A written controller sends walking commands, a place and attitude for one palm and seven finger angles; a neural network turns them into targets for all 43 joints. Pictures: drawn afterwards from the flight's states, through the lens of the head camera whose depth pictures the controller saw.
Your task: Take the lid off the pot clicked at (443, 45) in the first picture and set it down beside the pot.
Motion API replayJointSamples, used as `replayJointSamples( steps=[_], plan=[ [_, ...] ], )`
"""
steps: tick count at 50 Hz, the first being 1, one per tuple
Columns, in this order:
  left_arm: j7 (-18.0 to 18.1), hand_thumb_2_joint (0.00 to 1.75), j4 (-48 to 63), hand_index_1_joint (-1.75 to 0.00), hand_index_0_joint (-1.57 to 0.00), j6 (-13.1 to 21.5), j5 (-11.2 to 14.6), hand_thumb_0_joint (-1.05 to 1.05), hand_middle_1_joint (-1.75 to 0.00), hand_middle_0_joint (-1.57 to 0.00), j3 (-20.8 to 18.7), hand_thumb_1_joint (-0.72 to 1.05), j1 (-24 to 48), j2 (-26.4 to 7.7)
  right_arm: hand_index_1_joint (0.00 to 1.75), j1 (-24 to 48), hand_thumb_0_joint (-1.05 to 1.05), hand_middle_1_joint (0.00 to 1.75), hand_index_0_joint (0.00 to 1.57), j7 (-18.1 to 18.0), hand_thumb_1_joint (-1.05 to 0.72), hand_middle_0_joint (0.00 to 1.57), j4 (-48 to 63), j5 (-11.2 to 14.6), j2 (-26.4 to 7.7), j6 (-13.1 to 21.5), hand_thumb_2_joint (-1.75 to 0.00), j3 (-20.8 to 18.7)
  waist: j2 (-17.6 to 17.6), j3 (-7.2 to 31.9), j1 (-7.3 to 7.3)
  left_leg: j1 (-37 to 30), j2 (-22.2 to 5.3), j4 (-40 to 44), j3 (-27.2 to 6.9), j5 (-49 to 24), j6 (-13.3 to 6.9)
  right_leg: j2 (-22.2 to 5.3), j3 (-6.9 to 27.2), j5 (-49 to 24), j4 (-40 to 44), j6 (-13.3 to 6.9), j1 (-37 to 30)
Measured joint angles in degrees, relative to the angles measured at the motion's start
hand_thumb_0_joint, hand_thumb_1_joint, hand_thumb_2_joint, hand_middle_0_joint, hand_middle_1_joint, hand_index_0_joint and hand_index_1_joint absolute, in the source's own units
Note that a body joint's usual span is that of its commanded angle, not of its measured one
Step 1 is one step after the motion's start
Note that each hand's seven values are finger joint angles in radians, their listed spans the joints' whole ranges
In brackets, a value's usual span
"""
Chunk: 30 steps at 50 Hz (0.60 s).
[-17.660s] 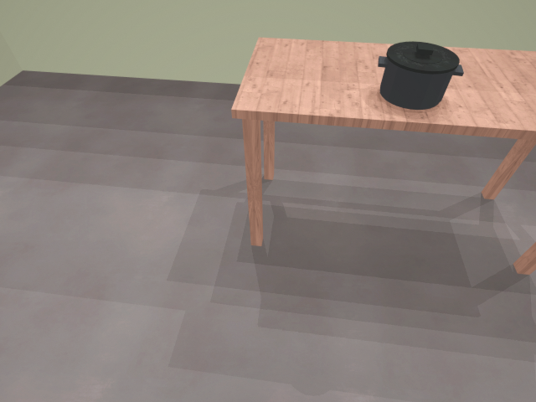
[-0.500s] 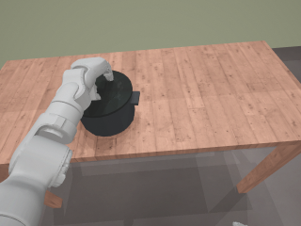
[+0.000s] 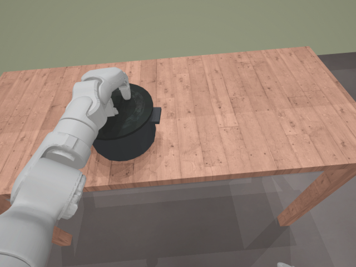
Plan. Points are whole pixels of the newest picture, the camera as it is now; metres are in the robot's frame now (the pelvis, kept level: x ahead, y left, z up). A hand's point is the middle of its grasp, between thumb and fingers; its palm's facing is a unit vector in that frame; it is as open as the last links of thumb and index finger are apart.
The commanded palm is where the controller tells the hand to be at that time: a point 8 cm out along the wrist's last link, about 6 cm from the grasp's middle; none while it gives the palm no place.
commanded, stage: close the fingers and squeeze the knob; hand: left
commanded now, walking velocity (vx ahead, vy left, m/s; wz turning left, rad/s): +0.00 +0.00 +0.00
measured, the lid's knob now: (112, 102) +0.49 +0.15 +0.10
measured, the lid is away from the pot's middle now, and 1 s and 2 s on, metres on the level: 0.00 0.00 0.01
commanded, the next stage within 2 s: lift the lid straight up in 0.98 s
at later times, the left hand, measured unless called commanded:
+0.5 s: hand (109, 101) +0.47 +0.15 +0.12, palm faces -0.38 -0.04 -0.92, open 7.8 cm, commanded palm +0.47 +0.15 +0.18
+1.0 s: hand (108, 100) +0.47 +0.15 +0.12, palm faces -0.37 -0.07 -0.93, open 7.8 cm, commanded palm +0.47 +0.16 +0.18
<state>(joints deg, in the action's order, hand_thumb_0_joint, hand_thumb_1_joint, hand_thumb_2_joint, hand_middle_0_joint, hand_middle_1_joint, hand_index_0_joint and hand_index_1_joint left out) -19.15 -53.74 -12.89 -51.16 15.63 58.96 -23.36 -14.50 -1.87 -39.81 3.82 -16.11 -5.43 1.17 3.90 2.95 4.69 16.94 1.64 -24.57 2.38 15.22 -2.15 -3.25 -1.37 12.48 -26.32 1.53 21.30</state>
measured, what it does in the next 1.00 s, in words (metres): stands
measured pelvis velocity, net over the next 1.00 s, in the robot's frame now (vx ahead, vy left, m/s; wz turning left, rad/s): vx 0.00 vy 0.01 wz -0.01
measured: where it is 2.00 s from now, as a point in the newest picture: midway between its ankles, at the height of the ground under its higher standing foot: outside the picture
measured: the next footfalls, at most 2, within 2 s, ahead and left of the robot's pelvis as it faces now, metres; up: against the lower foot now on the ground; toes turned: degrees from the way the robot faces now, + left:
none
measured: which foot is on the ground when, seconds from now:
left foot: down 0.00-1.00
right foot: down 0.00-1.00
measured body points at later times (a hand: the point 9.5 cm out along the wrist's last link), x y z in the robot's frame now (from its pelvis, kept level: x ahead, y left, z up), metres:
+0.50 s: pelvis +0.00 +0.00 +0.00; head +0.04 -0.03 +0.45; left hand +0.49 +0.15 +0.17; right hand +0.08 -0.26 -0.14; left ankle -0.04 +0.10 -0.74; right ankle +0.00 -0.14 -0.74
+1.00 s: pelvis +0.00 +0.01 +0.00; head +0.04 -0.02 +0.45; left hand +0.49 +0.15 +0.17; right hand +0.06 -0.26 -0.14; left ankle -0.04 +0.10 -0.74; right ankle +0.00 -0.14 -0.74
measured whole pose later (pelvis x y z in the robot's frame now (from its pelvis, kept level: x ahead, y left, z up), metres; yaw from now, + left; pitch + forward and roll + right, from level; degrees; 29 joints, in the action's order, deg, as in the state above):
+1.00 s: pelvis +0.00 +0.01 +0.00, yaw -1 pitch +8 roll +0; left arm -19.4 -55.9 -10.9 -51.6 13.6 60.0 -24.7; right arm -15.7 -2.1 -39.6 3.9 -16.2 -5.7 1.3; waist 3.4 3.4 5.4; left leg 17.6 1.6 -24.7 3.2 15.3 -2.6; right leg -3.1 -0.5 11.8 -25.6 1.9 21.9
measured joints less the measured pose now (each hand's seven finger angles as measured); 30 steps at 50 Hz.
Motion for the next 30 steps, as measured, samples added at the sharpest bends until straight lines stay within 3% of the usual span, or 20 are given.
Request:
replayJointSamples(
  steps=[21,30],
  plan=[
    [-0.8,0.70,-1.5,-0.97,-0.66,0.8,-0.2,0.00,-0.96,-0.65,0.4,0.21,1.4,-0.4,0.30,-0.3,0.01,0.30,0.20,-0.1,-0.91,0.20,-0.3,0.0,0.0,-0.3,-0.90,-0.1,-0.1,0.4,-0.02,0.6,0.1,-0.1,0.0,0.1,-0.1,-0.1,0.1,-0.1,0.2,0.1,0.5],
    [-0.5,0.68,-1.5,-0.95,-0.67,1.1,0.0,0.00,-0.95,-0.66,-0.1,0.22,1.2,-0.2,0.30,-0.5,0.01,0.30,0.20,0.1,-0.90,0.20,-0.4,0.0,0.3,-0.4,-0.90,0.2,0.0,0.4,-0.04,0.5,0.2,-0.1,0.2,0.1,-0.3,-0.1,0.2,-0.2,0.3,0.3,0.3]
  ],
)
